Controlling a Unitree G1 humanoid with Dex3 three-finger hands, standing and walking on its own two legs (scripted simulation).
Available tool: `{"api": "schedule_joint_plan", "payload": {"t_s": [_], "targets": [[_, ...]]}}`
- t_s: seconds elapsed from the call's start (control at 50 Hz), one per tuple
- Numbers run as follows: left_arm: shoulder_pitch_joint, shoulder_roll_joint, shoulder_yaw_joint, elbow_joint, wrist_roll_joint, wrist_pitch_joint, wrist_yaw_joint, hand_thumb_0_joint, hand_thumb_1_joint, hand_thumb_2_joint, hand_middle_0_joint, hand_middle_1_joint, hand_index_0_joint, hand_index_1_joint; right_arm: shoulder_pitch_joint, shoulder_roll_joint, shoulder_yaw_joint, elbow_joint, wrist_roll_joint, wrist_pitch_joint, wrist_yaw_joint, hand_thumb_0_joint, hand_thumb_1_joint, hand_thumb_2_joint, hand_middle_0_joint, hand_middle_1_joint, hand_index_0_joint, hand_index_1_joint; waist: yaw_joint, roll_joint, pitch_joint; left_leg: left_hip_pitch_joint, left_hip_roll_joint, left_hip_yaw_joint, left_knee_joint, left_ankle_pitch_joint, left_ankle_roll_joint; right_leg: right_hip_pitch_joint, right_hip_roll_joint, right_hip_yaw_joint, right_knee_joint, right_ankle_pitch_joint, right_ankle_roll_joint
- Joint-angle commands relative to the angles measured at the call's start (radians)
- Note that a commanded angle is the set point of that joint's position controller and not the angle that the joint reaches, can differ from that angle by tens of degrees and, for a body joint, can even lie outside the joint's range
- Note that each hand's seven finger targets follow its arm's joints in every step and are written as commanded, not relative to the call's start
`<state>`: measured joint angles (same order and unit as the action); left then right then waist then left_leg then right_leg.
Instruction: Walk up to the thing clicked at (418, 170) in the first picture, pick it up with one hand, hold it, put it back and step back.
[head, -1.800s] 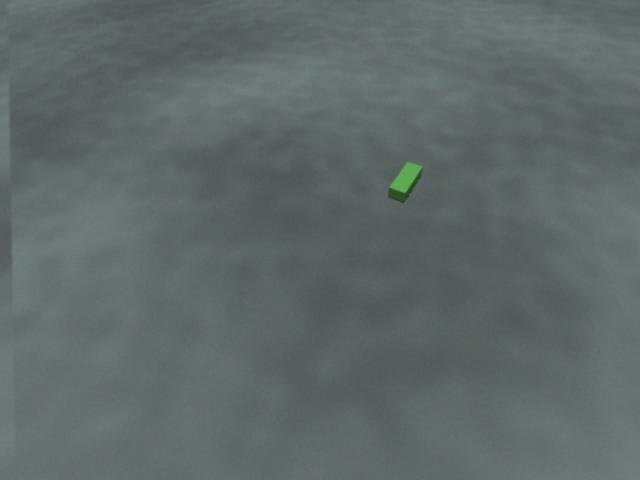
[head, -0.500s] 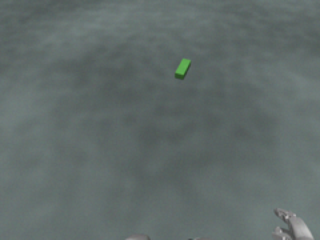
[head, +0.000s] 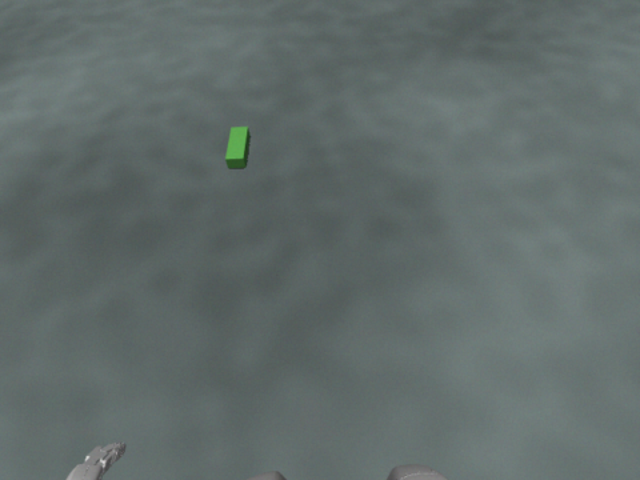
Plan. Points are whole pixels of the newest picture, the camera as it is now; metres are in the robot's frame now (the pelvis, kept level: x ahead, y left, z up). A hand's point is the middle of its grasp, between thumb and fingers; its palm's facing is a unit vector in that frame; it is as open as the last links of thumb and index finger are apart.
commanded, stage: walk up
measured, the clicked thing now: (238, 146) +1.53 +0.35 -0.73
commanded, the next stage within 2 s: stand in 1.22 s
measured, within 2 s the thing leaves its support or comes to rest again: neither
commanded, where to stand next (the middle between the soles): +0.07 -0.01 m, yaw -18 degrees
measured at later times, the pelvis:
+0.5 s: pelvis +0.01 +0.01 +0.00, yaw -12 degrees
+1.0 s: pelvis +0.02 -0.01 +0.00, yaw -18 degrees
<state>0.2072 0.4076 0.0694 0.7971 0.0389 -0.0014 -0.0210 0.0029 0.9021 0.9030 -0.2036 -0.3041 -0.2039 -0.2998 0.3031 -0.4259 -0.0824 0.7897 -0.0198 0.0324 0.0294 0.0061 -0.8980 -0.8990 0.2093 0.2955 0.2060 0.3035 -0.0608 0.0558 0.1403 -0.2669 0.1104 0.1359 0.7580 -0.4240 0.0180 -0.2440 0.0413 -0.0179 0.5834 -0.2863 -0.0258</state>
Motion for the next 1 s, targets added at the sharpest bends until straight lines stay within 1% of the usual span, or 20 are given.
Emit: {"api": "schedule_joint_plan", "payload": {"t_s": [0.0, 0.06, 0.18, 0.22, 0.24, 0.26, 0.28, 0.3, 0.4, 0.46, 0.54, 0.56, 0.58, 0.6, 0.62, 0.74, 0.76, 0.8, 0.9, 0.98], "targets": [[0.108, 0.283, 0.08, -0.082, -0.028, -0.03, 0.026, 0.0, 0.9, 0.9, -0.2, -0.3, -0.2, -0.3, -0.059, -0.187, -0.033, -0.114, 0.009, -0.028, -0.028, 0.0, -0.9, -0.9, 0.2, 0.3, 0.2, 0.3, 0.1, -0.183, -0.113, -0.313, -0.038, -0.178, 0.342, -0.201, -0.024, 0.168, -0.378, 0.524, -0.236, 0.137, -0.301], [0.034, 0.236, 0.057, -0.1, -0.023, -0.027, 0.036, 0.0, 0.9, 0.9, -0.2, -0.3, -0.2, -0.3, 0.006, -0.185, -0.028, -0.059, 0.003, -0.037, -0.024, 0.0, -0.9, -0.9, 0.2, 0.3, 0.2, 0.3, 0.056, -0.231, -0.077, -0.23, -0.047, -0.14, 0.245, -0.046, -0.023, 0.044, -0.211, 0.322, -0.209, 0.105, -0.187], [0.03, 0.242, 0.059, -0.135, -0.013, -0.009, 0.024, 0.0, 0.9, 0.9, -0.2, -0.3, -0.2, -0.3, 0.005, -0.16, -0.03, -0.044, -0.001, -0.06, -0.033, 0.0, -0.9, -0.9, 0.2, 0.3, 0.2, 0.3, 0.071, -0.242, -0.103, -0.06, -0.097, -0.103, 0.021, 0.014, -0.009, -0.088, -0.185, 0.321, -0.103, 0.285, -0.186], [-0.025, 0.23, 0.053, -0.149, -0.025, 0.005, 0.022, 0.0, 0.9, 0.9, -0.2, -0.3, -0.2, -0.3, 0.078, -0.153, -0.037, -0.019, -0.001, -0.072, -0.042, 0.0, -0.9, -0.9, 0.2, 0.3, 0.2, 0.3, 0.01, -0.187, -0.132, 0.09, -0.12, -0.091, -0.14, 0.128, 0.007, -0.167, -0.176, 0.306, 0.0, 0.279, -0.153], [-0.031, 0.189, 0.039, -0.154, -0.033, 0.011, 0.023, 0.0, 0.9, 0.9, -0.2, -0.3, -0.2, -0.3, 0.112, -0.172, -0.045, -0.01, -0.014, -0.079, -0.049, 0.0, -0.9, -0.9, 0.2, 0.3, 0.2, 0.3, -0.011, -0.122, -0.133, 0.141, -0.087, -0.153, -0.259, 0.152, 0.018, -0.217, -0.13, 0.279, 0.088, 0.186, -0.1], [-0.004, 0.12, 0.023, -0.163, -0.042, 0.012, 0.025, 0.0, 0.9, 0.9, -0.2, -0.3, -0.2, -0.3, 0.091, -0.255, -0.064, -0.025, -0.029, -0.088, -0.053, 0.0, -0.9, -0.9, 0.2, 0.3, 0.2, 0.3, 0.003, 0.102, -0.13, 0.18, 0.122, -0.463, -0.393, 0.132, 0.074, -0.331, 0.014, 0.226, 0.272, -0.005, -0.027], [0.043, 0.169, 0.03, -0.132, -0.032, 0.02, 0.038, 0.0, 0.9, 0.9, -0.2, -0.3, -0.2, -0.3, 0.027, -0.327, -0.076, -0.055, -0.012, -0.089, -0.05, 0.0, -0.9, -0.9, 0.2, 0.3, 0.2, 0.3, 0.027, 0.178, -0.125, 0.049, 0.341, -0.702, -0.489, 0.019, 0.196, -0.305, 0.063, 0.153, 0.461, -0.3, 0.004], [0.044, 0.245, 0.052, -0.107, -0.02, 0.021, 0.043, 0.0, 0.9, 0.9, -0.2, -0.3, -0.2, -0.3, -0.013, -0.335, -0.082, -0.062, -0.004, -0.088, -0.044, 0.0, -0.9, -0.9, 0.2, 0.3, 0.2, 0.3, 0.032, 0.113, -0.083, -0.046, 0.38, -0.759, -0.508, -0.05, 0.278, -0.261, 0.033, 0.2, 0.58, -0.326, 0.006], [0.104, 0.205, 0.057, -0.037, -0.03, 0.006, 0.003, 0.0, 0.9, 0.9, -0.2, -0.3, -0.2, -0.3, -0.056, -0.249, -0.051, -0.06, -0.015, -0.091, -0.041, 0.0, -0.9, -0.9, 0.2, 0.3, 0.2, 0.3, 0.053, 0.137, -0.071, -0.001, 0.137, -0.32, -0.415, 0.006, 0.158, -0.254, -0.02, 0.115, 0.423, -0.172, 0.015], [0.061, 0.181, 0.047, -0.041, -0.022, -0.004, -0.005, 0.0, 0.9, 0.9, -0.2, -0.3, -0.2, -0.3, -0.019, -0.262, -0.056, -0.067, -0.027, -0.078, -0.03, 0.0, -0.9, -0.9, 0.2, 0.3, 0.2, 0.3, 0.021, 0.165, -0.113, 0.032, 0.164, -0.289, -0.368, 0.035, 0.186, -0.181, -0.031, 0.039, 0.247, -0.237, 0.024], [0.175, 0.165, 0.05, 0.031, -0.014, -0.024, 0.018, 0.0, 0.9, 0.9, -0.2, -0.3, -0.2, -0.3, -0.079, -0.218, -0.033, -0.082, -0.009, -0.043, -0.023, 0.0, -0.9, -0.9, 0.2, 0.3, 0.2, 0.3, 0.087, 0.097, -0.15, -0.109, 0.124, -0.195, -0.148, 0.137, 0.128, 0.078, 0.018, -0.021, -0.047, -0.043, 0.0], [0.17, 0.191, 0.056, 0.026, -0.007, -0.033, 0.027, 0.0, 0.9, 0.9, -0.2, -0.3, -0.2, -0.3, -0.06, -0.163, -0.013, -0.081, -0.003, -0.039, -0.024, 0.0, -0.9, -0.9, 0.2, 0.3, 0.2, 0.3, 0.087, -0.002, -0.158, -0.15, 0.083, -0.152, -0.033, 0.117, 0.086, 0.116, -0.029, 0.092, -0.139, -0.059, -0.018], [0.132, 0.269, 0.07, 0.0, 0.006, -0.048, 0.034, 0.0, 0.9, 0.9, -0.2, -0.3, -0.2, -0.3, -0.062, -0.095, 0.011, -0.1, 0.01, -0.037, -0.021, 0.0, -0.9, -0.9, 0.2, 0.3, 0.2, 0.3, 0.072, -0.223, -0.123, -0.297, -0.025, -0.093, 0.141, -0.005, 0.005, 0.11, -0.251, 0.488, -0.234, -0.033, -0.094], [0.089, 0.324, 0.067, -0.012, 0.002, -0.049, 0.036, 0.0, 0.9, 0.9, -0.2, -0.3, -0.2, -0.3, -0.131, -0.157, -0.008, -0.096, 0.01, -0.031, -0.037, 0.0, -0.9, -0.9, 0.2, 0.3, 0.2, 0.3, 0.084, -0.195, -0.087, -0.247, -0.044, -0.171, 0.193, -0.181, -0.003, -0.053, -0.366, 0.622, -0.238, 0.006, -0.229], [0.063, 0.298, 0.058, -0.015, -0.007, -0.053, 0.035, 0.0, 0.9, 0.9, -0.2, -0.3, -0.2, -0.3, -0.106, -0.179, -0.017, -0.069, 0.01, -0.033, -0.039, 0.0, -0.9, -0.9, 0.2, 0.3, 0.2, 0.3, 0.063, -0.156, -0.078, -0.206, -0.021, -0.203, 0.214, -0.18, -0.006, -0.065, -0.364, 0.577, -0.19, 0.097, -0.254], [-0.015, 0.228, 0.02, 0.008, -0.033, -0.053, 0.04, 0.0, 0.9, 0.9, -0.2, -0.3, -0.2, -0.3, -0.031, -0.148, -0.004, 0.044, 0.015, -0.062, -0.036, 0.0, -0.9, -0.9, 0.2, 0.3, 0.2, 0.3, 0.016, -0.201, -0.153, 0.072, -0.066, -0.119, -0.181, 0.163, 0.015, -0.091, -0.189, 0.257, 0.0, 0.427, -0.121], [-0.018, 0.196, 0.009, 0.006, -0.039, -0.05, 0.041, 0.0, 0.9, 0.9, -0.2, -0.3, -0.2, -0.3, -0.032, -0.171, -0.014, 0.054, 0.008, -0.066, -0.038, 0.0, -0.9, -0.9, 0.2, 0.3, 0.2, 0.3, 0.018, -0.148, -0.172, 0.139, -0.022, -0.182, -0.229, 0.307, 0.033, -0.13, -0.161, 0.238, 0.038, 0.364, -0.083], [0.025, 0.177, 0.002, 0.053, -0.053, -0.041, 0.044, 0.0, 0.9, 0.9, -0.2, -0.3, -0.2, -0.3, -0.136, -0.232, -0.014, 0.046, 0.016, -0.073, -0.032, 0.0, -0.9, -0.9, 0.2, 0.3, 0.2, 0.3, 0.073, 0.013, -0.18, 0.018, 0.153, -0.391, -0.298, 0.265, 0.15, -0.044, -0.041, 0.114, 0.116, 0.028, -0.013], [-0.035, 0.217, 0.0, 0.106, -0.039, -0.061, 0.04, 0.0, 0.9, 0.9, -0.2, -0.3, -0.2, -0.3, -0.187, -0.167, 0.022, 0.099, 0.023, -0.062, -0.026, 0.0, -0.9, -0.9, 0.2, 0.3, 0.2, 0.3, 0.054, -0.029, -0.138, 0.043, -0.006, -0.179, -0.222, 0.239, 0.025, -0.033, -0.141, 0.268, -0.078, 0.199, -0.063], [-0.075, 0.186, -0.014, 0.146, -0.042, -0.054, 0.041, 0.0, 0.9, 0.9, -0.2, -0.3, -0.2, -0.3, -0.214, -0.161, 0.025, 0.144, 0.023, -0.062, -0.023, 0.0, -0.9, -0.9, 0.2, 0.3, 0.2, 0.3, 0.061, -0.044, -0.152, 0.09, 0.031, -0.2, -0.301, 0.248, 0.044, -0.021, -0.109, 0.215, -0.093, 0.198, -0.035]]}}
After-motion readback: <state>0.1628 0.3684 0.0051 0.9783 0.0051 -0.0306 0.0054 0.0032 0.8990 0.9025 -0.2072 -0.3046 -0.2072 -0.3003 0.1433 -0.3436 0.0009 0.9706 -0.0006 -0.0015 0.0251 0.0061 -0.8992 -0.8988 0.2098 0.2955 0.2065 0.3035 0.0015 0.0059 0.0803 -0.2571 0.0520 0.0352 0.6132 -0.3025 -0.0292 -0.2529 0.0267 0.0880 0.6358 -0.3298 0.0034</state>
